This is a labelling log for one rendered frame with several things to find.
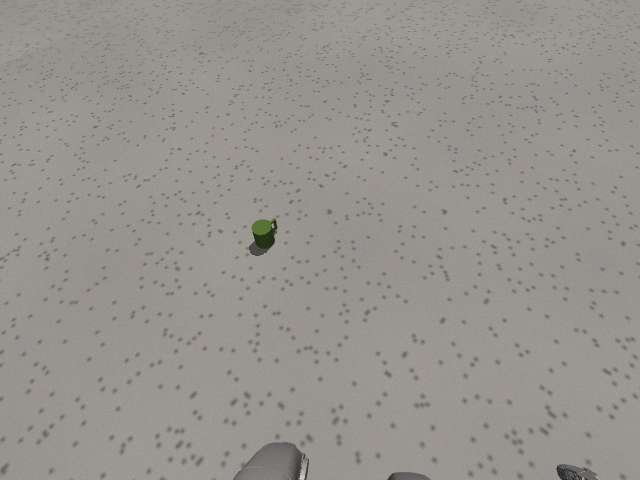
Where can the right robot hand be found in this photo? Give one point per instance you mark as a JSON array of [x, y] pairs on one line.
[[568, 472]]

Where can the mug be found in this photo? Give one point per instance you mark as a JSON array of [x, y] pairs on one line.
[[263, 233]]

